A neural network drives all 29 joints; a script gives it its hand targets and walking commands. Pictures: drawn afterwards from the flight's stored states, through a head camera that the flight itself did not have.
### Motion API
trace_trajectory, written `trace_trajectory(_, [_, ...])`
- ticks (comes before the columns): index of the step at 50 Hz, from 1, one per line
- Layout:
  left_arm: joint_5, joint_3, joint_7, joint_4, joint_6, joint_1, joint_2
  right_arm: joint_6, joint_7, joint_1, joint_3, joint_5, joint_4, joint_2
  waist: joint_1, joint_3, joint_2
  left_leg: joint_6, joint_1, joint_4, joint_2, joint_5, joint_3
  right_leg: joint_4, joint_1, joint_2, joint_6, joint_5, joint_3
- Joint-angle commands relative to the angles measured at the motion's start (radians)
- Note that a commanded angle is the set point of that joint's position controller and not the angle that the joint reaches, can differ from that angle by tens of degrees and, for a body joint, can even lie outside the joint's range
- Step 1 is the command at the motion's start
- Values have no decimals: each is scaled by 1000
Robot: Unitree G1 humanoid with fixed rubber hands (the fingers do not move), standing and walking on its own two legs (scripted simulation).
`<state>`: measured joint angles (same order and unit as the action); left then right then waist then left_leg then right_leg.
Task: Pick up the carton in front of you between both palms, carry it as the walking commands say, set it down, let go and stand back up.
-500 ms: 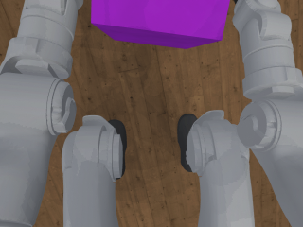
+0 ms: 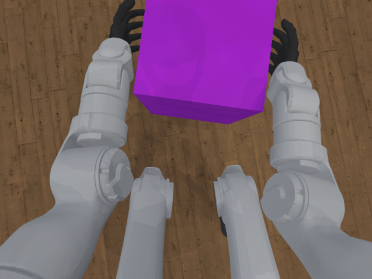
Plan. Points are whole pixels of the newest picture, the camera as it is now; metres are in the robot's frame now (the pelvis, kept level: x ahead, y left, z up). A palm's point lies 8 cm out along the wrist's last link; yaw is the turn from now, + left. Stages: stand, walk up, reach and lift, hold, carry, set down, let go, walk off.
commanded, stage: reach and lift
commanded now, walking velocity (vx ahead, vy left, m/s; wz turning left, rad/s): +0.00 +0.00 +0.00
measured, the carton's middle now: (199, 67) +0.53 -0.01 -0.14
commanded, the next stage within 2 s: none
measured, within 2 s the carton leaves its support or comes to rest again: neither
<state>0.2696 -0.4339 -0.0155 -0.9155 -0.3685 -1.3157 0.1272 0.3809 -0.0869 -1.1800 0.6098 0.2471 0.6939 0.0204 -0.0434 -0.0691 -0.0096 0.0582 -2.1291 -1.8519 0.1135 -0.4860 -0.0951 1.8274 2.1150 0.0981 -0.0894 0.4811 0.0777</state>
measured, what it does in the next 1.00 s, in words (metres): rises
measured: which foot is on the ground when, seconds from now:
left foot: down 0.00-1.00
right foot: down 0.00-1.00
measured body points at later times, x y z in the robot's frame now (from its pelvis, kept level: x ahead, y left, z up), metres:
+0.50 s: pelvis +0.04 +0.00 +0.12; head +0.25 +0.01 +0.52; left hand +0.51 +0.14 +0.07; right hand +0.49 -0.16 +0.07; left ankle +0.12 +0.13 -0.43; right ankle +0.12 -0.14 -0.43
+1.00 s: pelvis +0.08 +0.00 +0.25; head +0.18 +0.00 +0.69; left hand +0.45 +0.15 +0.22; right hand +0.45 -0.16 +0.22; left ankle +0.12 +0.13 -0.43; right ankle +0.12 -0.14 -0.43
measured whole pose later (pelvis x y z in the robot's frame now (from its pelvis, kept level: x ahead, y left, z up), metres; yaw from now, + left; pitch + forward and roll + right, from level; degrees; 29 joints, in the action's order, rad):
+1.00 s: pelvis +0.08 +0.00 +0.25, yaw +1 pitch +21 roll +0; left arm 0.23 -0.35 -0.03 -0.58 -0.36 -0.49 -0.12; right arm 0.36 -0.04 -0.48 0.39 0.22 0.55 0.14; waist -0.02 -0.20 0.00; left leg 0.03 -0.94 -0.94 0.08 -0.38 -0.13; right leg 0.93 0.93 0.07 -0.04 0.37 0.13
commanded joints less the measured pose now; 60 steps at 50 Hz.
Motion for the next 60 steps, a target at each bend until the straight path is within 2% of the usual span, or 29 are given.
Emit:
trace_trajectory(1, [-141, 317, 247, 3, 13, -566, -1027, -6, 273, -775, -507, -160, 14, 943, -4, -1050, -27, -47, 556, 228, 53, 43, 189, -199, -578, 67, 50, -75, -198])
trace_trajectory(7, [-192, 422, 260, 108, -22, -533, -1118, 34, 289, -720, -613, -208, -46, 1030, 3, -1231, -21, -39, 714, 292, 56, 118, 198, -260, -739, 69, 42, -148, -201])
trace_trajectory(12, [-233, 507, 265, 174, -38, -442, -1185, 47, 302, -610, -678, -236, -70, 1073, -1, -1255, -37, -26, 823, 348, 58, 212, 191, -315, -821, 71, 39, -235, -189])
trace_trajectory(20, [-224, 538, 247, 182, -15, -260, -1241, 19, 307, -409, -704, -227, -40, 1106, -3, -1093, -53, -19, 934, 475, 59, 251, 153, -434, -884, 72, 45, -262, -158])
trace_trajectory(32, [-184, 540, 225, 191, 25, -36, -1270, -19, 307, -172, -711, -182, -12, 1125, 9, -908, -23, -30, 1149, 705, 53, 245, 100, -667, -1087, 67, 58, -242, -109])
trace_trajectory(49, [-186, 653, 233, 306, 23, 298, -1289, -18, 310, 186, -820, -173, -78, 1151, 22, -662, -5, -41, 1541, 1059, 18, 378, 38, -1028, -1540, 34, 72, -384, -31])
trace_trajectory(60, [-210, 730, 240, 421, -55, 512, -1275, 56, 311, 399, -908, -194, -185, 1138, 37, -459, 8, -43, 1834, 1300, -4, 524, 18, -1275, -1847, 9, 74, -531, -3])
